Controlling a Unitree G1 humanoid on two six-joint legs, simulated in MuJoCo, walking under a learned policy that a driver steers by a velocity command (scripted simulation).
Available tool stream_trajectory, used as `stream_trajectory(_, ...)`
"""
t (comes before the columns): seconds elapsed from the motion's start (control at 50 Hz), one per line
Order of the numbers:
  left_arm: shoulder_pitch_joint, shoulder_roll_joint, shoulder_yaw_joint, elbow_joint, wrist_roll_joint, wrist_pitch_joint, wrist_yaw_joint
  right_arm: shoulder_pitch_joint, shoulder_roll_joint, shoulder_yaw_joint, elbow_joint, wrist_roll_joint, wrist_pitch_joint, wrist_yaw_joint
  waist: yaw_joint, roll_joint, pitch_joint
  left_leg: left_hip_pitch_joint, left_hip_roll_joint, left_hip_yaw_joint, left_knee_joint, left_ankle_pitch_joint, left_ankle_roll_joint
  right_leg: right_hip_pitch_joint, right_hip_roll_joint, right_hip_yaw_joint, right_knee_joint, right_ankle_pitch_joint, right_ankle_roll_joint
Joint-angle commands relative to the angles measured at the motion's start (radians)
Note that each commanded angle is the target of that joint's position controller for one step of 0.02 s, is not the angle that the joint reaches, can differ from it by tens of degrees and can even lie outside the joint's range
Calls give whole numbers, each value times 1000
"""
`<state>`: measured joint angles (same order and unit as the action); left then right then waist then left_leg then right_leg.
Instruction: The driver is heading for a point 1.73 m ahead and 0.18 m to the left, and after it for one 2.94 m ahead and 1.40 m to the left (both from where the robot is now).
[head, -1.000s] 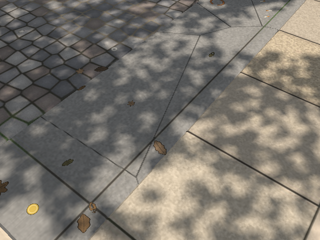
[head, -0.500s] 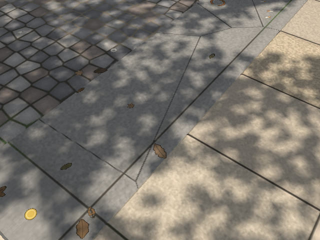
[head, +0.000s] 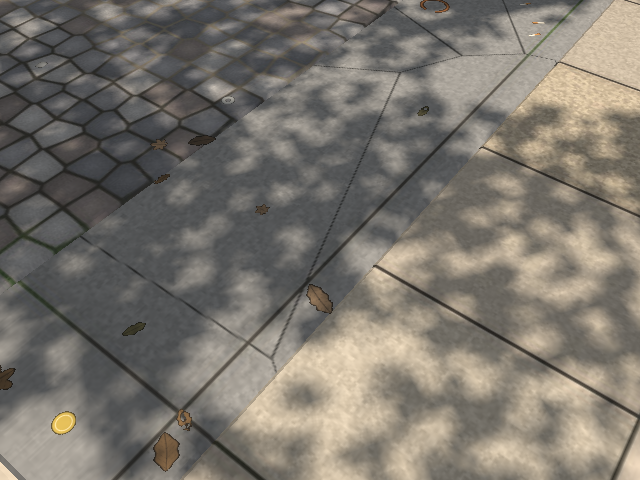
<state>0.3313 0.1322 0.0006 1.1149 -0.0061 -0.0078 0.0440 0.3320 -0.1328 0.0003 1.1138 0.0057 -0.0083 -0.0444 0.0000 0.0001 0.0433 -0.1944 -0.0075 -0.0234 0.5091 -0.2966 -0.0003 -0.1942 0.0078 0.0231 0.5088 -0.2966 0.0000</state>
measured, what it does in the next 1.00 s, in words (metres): walks ahead: right foot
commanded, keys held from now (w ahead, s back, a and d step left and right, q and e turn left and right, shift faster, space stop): no key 0.44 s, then w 0.56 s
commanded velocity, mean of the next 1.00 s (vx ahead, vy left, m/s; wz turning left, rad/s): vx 0.17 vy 0.00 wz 0.00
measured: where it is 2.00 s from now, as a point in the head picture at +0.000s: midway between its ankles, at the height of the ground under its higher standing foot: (386, 399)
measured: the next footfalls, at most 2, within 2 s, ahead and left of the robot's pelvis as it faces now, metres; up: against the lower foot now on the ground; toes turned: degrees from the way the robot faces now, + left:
right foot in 0.92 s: +0.20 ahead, -0.16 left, +0.00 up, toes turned -1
left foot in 1.46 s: +0.58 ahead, +0.01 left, +0.00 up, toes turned +1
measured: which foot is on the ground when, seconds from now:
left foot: down 0.00-0.94, up 0.96-1.00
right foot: down 0.00-0.70, up 0.72-0.90, down 0.92-1.00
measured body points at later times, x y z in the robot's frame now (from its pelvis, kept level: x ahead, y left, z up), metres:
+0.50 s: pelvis -0.01 +0.00 +0.00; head +0.00 +0.00 +0.45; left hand -0.04 +0.21 -0.16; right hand -0.04 -0.21 -0.16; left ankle -0.01 +0.12 -0.74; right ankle -0.01 -0.12 -0.74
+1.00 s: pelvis +0.14 -0.08 -0.01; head +0.15 -0.09 +0.44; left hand +0.22 +0.18 -0.14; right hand +0.10 -0.32 -0.17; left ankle +0.01 +0.10 -0.65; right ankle +0.16 -0.16 -0.74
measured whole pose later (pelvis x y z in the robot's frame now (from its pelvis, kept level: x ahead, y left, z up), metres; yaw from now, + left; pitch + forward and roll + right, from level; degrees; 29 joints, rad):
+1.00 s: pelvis +0.14 -0.08 -0.01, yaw +0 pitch +1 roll +1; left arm 0.25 0.22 0.04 0.95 -0.02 -0.14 -0.02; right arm 0.47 -0.22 -0.02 1.03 0.04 -0.09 -0.02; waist 0.00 0.02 -0.02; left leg -0.31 0.01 -0.10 1.11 -0.42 0.03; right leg -0.36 0.02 -0.04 0.68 -0.33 -0.06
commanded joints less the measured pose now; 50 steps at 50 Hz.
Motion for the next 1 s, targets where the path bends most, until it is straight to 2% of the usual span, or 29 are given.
stream_trajectory(0.02,88,71,10,-6,0,-4,2,88,-71,-10,-6,0,-4,-2,0,1,53,-38,3,1,-90,140,19,-38,-3,-1,-90,140,-18)
stream_trajectory(0.44,108,64,10,-10,0,-8,2,108,-64,-10,-11,0,-8,-2,0,1,52,-55,6,-2,-93,116,21,-55,-6,2,-93,116,-20)
stream_trajectory(0.46,128,56,8,0,0,-7,3,128,-56,-9,-1,0,-7,-3,0,1,25,-43,-5,9,-94,23,25,-43,5,-10,-93,23,-24)
stream_trajectory(0.5,130,85,20,-5,-11,-5,8,129,-85,-21,-6,11,-5,-8,0,2,61,-97,-23,13,-73,-304,57,-97,24,-15,-71,-302,-56)
stream_trajectory(0.52,121,91,23,-15,-15,-10,9,121,-91,-24,-16,14,-10,-9,0,2,108,-144,-8,-10,-76,-410,76,-144,9,8,-73,-407,-74)
stream_trajectory(0.56,124,81,23,-28,-23,-35,5,125,-82,-24,-29,23,-35,-5,-1,3,153,-180,28,-59,-75,-436,104,-183,-26,54,-69,-431,-102)
stream_trajectory(0.64,126,75,25,-50,-29,-80,-14,159,-89,-31,-41,31,-78,13,-10,17,134,-149,63,-128,-69,-394,146,-203,-37,82,-20,-360,-128)
stream_trajectory(0.68,96,63,21,-74,-33,-100,-24,209,-110,-37,-38,37,-94,21,-31,57,131,-81,100,-207,-108,-396,183,-263,-13,50,54,-296,-127)
stream_trajectory(0.7,62,51,17,-94,-33,-112,-30,252,-135,-44,-31,39,-101,24,-48,102,127,-16,148,-299,-155,-393,217,-322,9,14,133,-232,-121)
stream_trajectory(0.72,30,32,11,-119,-33,-124,-37,295,-178,-55,-25,39,-106,28,-55,173,118,57,233,-445,-214,-344,268,-392,34,-37,246,-148,-115)
stream_trajectory(0.74,-5,27,6,-142,-31,-135,-42,317,-204,-62,-23,35,-112,30,-60,203,124,111,315,-568,-223,-215,312,-469,26,-48,319,-111,-116)
stream_trajectory(0.76,-48,46,8,-165,-29,-145,-49,331,-198,-62,-25,30,-116,31,-70,194,119,186,356,-607,-209,-63,327,-563,14,-28,390,-189,-115)
stream_trajectory(0.8,-146,81,11,-222,-37,-157,-60,358,-195,-62,-24,23,-115,32,-88,172,97,327,401,-609,-179,95,302,-748,-52,42,501,-343,-108)
stream_trajectory(0.82,-178,99,12,-248,-43,-159,-64,327,-197,-60,-36,26,-106,26,-75,146,92,329,399,-554,-177,103,259,-771,-91,61,465,-341,-106)
stream_trajectory(0.84,-179,108,12,-260,-44,-159,-71,267,-200,-58,-60,31,-93,18,-48,124,80,262,368,-464,-194,67,209,-686,-108,45,355,-290,-106)
stream_trajectory(0.86,-111,106,14,-236,-46,-155,-80,173,-211,-57,-94,35,-78,13,9,105,55,102,297,-346,-212,-4,163,-442,-86,-3,189,-131,-104)
stream_trajectory(0.88,47,102,27,-166,-42,-145,-82,83,-228,-56,-126,28,-66,13,90,88,5,-142,200,-206,-193,-12,120,-49,2,-92,95,109,-87)
stream_trajectory(0.9,171,142,58,-105,-33,-123,-74,81,-246,-56,-140,8,-65,15,137,75,-37,-277,131,-123,-114,124,97,194,83,-156,153,181,-56)
stream_trajectory(0.92,309,184,83,-70,-25,-107,-64,55,-227,-47,-150,5,-72,16,216,-18,-78,-320,68,-23,123,271,58,302,35,-80,113,108,-71)
stream_trajectory(0.94,415,276,97,-67,-18,-97,-49,59,-143,-27,-178,-6,-83,16,225,-324,-101,-434,-20,54,531,-8,1,339,-234,381,-153,-129,-157)
stream_trajectory(0.96,392,269,74,-81,6,-111,-56,130,-56,-12,-193,26,-111,19,147,-400,-119,-558,-79,-93,809,-199,20,352,-384,871,-374,-189,-266)
stream_trajectory(0.98,229,232,58,-114,-1,-123,-63,136,-74,-12,-194,50,-128,28,70,-226,-10,-654,-2,-125,909,-132,56,269,-415,829,-369,-238,-261)
stream_trajectory(1.0,123,197,48,-142,-9,-129,-73,60,-107,-16,-214,42,-137,33,56,-89,54,-656,53,-114,891,-16,84,175,-380,645,-334,-112,-237)
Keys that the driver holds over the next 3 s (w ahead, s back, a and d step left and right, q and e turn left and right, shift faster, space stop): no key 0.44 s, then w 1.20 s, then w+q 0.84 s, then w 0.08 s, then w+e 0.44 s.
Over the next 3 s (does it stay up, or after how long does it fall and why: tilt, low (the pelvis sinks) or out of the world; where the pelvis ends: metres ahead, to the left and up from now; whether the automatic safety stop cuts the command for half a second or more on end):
stays up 1.15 0.07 0.00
